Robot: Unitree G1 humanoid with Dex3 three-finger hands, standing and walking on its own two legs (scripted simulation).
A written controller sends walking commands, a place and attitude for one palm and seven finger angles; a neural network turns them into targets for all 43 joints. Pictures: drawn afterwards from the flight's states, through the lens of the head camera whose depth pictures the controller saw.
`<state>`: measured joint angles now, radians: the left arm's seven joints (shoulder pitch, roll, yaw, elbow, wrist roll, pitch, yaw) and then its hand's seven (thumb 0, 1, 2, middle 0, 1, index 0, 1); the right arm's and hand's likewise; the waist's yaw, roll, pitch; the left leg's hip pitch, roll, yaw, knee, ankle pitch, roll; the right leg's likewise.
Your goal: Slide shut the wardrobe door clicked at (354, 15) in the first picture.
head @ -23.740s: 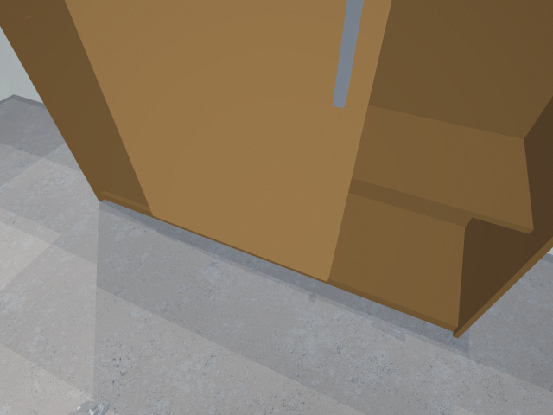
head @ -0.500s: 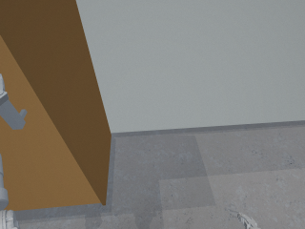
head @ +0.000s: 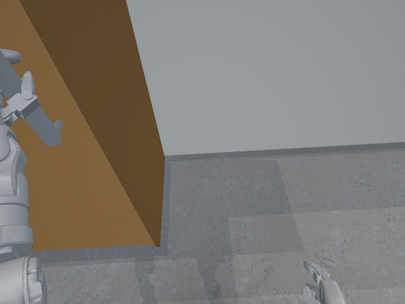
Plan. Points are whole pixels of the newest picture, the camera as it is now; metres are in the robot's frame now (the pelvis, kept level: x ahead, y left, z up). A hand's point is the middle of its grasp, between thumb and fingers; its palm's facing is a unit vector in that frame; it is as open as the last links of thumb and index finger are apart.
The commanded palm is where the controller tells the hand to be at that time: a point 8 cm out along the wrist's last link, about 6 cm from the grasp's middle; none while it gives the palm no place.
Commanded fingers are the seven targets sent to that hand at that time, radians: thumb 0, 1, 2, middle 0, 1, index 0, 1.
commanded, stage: stop walking and hold the door there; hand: left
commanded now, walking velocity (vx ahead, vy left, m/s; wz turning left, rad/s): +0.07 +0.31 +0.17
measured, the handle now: (9, 68) +0.42 +0.34 +0.26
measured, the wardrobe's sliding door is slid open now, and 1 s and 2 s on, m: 0.00 0.00 0.00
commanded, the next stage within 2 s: loosen the grip on the handle in 1.08 s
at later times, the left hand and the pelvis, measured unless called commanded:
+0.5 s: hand (23, 100) +0.38 +0.32 +0.22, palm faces +0.33 -0.92 -0.20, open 6.6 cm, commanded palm +0.34 +0.35 +0.20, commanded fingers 0.00 0.90 0.90 -0.45 -1.40 -0.45 -1.40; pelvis -0.04 +0.11 +0.00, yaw +4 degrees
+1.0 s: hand (25, 100) +0.38 +0.31 +0.22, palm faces +0.26 -0.96 -0.12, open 6.3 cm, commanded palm +0.34 +0.35 +0.20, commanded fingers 0.00 0.90 0.90 -0.45 -1.40 -0.45 -1.40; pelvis -0.03 +0.13 +0.01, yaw +3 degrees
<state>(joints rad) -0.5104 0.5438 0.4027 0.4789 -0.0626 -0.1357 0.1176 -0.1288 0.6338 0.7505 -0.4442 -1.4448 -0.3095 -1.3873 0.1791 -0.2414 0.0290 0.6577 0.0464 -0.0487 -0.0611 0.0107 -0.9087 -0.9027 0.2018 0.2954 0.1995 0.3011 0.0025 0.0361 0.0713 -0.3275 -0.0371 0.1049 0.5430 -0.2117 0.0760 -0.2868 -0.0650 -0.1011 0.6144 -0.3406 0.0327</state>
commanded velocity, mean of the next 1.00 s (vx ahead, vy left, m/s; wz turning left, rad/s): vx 0.03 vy -0.03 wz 0.03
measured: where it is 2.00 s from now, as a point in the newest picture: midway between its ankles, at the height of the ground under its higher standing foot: outside the picture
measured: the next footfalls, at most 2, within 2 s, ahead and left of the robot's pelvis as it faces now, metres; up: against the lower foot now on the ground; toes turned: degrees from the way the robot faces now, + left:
left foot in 0.34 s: +0.01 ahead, +0.26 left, +0.00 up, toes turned +6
right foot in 0.50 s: +0.04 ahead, +0.03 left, +0.00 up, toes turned +1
